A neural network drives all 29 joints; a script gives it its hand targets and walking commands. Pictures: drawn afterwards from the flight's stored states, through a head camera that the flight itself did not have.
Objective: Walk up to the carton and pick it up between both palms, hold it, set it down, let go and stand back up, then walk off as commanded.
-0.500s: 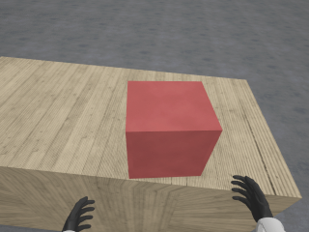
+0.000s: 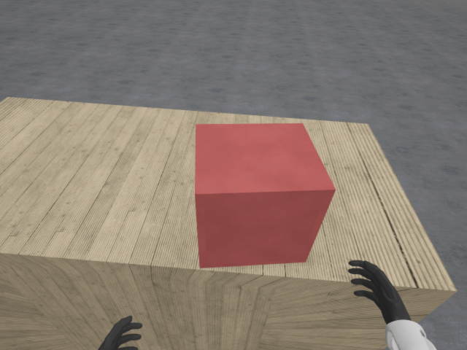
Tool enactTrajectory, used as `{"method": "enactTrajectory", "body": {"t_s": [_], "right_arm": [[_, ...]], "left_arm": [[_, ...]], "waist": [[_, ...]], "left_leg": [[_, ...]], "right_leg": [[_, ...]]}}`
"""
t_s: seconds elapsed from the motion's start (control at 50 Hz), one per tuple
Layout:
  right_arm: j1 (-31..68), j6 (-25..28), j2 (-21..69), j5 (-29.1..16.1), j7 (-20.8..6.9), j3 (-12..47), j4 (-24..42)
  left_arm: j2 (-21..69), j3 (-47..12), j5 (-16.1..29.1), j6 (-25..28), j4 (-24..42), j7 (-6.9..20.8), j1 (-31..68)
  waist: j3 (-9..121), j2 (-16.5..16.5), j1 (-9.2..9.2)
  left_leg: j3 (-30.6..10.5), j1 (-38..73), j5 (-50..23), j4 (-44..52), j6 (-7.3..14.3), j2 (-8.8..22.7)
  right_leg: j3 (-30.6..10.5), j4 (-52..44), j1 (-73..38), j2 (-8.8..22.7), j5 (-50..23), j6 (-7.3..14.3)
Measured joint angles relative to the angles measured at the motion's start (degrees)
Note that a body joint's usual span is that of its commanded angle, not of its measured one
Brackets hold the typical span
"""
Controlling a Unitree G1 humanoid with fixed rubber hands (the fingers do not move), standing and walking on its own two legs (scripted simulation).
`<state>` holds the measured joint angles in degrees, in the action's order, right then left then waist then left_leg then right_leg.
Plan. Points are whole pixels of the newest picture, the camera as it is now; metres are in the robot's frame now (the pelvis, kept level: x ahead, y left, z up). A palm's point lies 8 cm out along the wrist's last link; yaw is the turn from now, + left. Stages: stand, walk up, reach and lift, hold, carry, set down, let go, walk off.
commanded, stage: stand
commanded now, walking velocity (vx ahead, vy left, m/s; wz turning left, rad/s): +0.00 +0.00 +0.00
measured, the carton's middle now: (251, 194) +0.41 -0.03 +0.06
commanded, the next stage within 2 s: walk off in 0.46 s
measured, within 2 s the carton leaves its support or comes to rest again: neither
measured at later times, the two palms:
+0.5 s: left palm out of the picture +0.09 +0.30 -0.10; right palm (389, 311) +0.21 -0.25 +0.01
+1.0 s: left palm out of the picture +0.04 +0.30 -0.10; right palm (392, 308) +0.21 -0.26 +0.01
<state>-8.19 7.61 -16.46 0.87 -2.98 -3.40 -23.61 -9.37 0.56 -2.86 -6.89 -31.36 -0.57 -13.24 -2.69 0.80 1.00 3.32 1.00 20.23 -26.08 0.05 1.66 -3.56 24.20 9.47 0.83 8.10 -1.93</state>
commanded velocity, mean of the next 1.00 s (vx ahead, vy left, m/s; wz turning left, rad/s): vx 0.00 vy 0.00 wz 0.00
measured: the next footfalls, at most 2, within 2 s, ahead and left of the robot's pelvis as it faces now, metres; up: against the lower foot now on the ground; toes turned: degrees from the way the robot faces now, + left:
right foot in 1.04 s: +0.06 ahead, -0.13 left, +0.00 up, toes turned +6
left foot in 1.32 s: -0.11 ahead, +0.09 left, +0.00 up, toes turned +4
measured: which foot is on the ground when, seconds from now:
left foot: down 0.00-1.00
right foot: down 0.00-0.74, up 0.76-1.00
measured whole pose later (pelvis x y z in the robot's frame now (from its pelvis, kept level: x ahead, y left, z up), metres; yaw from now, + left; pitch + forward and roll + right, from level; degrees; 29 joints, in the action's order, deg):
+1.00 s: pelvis -0.03 -0.01 -0.02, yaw +1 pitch -3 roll +1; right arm -10.0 5.6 -26.7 1.2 1.1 3.2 -11.9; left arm -23.3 3.5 -3.1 -4.2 -36.8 0.3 -18.8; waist -4.8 2.0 -1.1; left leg 2.1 -11.2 22.6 -37.0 0.1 0.3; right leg -5.3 54.4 24.6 -3.1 23.7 2.3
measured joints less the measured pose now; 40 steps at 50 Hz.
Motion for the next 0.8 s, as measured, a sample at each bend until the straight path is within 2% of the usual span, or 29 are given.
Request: {"method": "enactTrajectory", "body": {"t_s": [0.1,0.2,0.36,0.68,0.74,0.8], "right_arm": [[-2.8,0.9,-2.5,0.1,0.7,0.7,3.5],[-5.1,1.6,-4.8,-0.6,0.9,0.4,6.5],[-5.8,0.4,-5.9,-0.7,1.9,-0.1,7.8],[-4.4,-0.6,-6.0,-1.5,2.7,-1.4,5.9],[-2.7,-0.7,-7.9,-1.6,3.1,1.1,5.7],[-2.2,-0.7,-9.4,-1.1,3.0,2.8,6.4]], "left_arm": [[-5.6,2.1,0.8,5.3,-4.7,2.0,-0.5],[-9.0,3.8,0.8,6.1,-8.7,3.2,-1.4],[-9.4,3.3,0.7,6.0,-12.1,4.2,-1.3],[-9.4,2.1,1.0,6.5,-13.3,3.6,-0.1],[-11.3,2.3,0.6,5.7,-9.4,2.2,-1.5],[-13.2,3.3,-0.4,4.6,-7.5,1.2,-1.4]], "waist": [[1.6,0.3,-1.51],[1.6,-0.7,-2.52],[2.5,-2.2,-2.38],[1.7,-1.3,-2.24],[0.4,0.4,-2.8],[-1.1,1.0,-2.96]], "left_leg": [[-0.3,-5.1,1.3,-3.6,0.3,-0.4],[-0.4,-7.0,2.0,-5.2,0.6,-0.7],[-0.6,-8.2,3.3,-7.8,1.2,-1.1],[-0.7,-8.8,3.3,-8.8,2.3,-2.4],[0.6,-9.4,3.4,-9.4,2.6,-2.7],[0.2,-10.3,3.9,-11.1,2.4,-2.0]], "right_leg": [[0.1,3.7,5.1,0.4,1.3,-0.5],[0.1,5.2,6.9,0.7,2.0,-0.5],[0.2,6.7,7.5,1.2,2.8,-1.3],[0.1,6.8,7.5,2.5,2.6,-2.1],[-1.0,12.8,11.3,2.1,2.4,1.7],[-1.0,26.9,15.7,-0.8,15.0,3.7]]}}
